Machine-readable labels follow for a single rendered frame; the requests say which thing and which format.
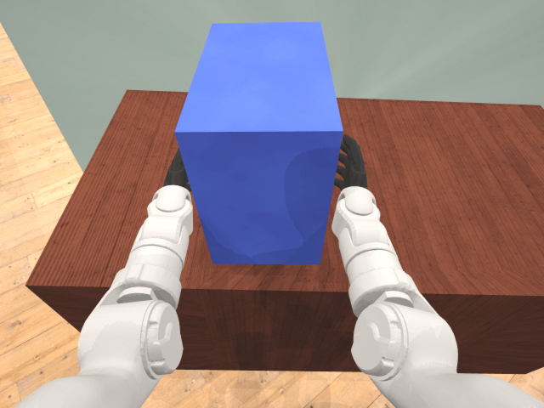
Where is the pedestal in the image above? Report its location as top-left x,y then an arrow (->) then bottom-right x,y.
25,90 -> 544,374

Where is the robot right forearm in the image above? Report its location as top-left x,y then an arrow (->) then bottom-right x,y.
331,186 -> 438,318

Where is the robot left forearm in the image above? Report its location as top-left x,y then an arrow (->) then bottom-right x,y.
77,185 -> 193,368

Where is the left robot hand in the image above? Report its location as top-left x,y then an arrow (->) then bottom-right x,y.
163,148 -> 191,192

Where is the carton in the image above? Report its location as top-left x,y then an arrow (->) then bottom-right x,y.
175,22 -> 343,264

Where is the left robot upper arm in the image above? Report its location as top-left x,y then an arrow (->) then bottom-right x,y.
14,299 -> 183,408

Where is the right robot hand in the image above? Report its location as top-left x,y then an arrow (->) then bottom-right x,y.
334,134 -> 368,191

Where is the right robot upper arm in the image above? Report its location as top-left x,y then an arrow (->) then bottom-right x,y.
351,301 -> 544,408

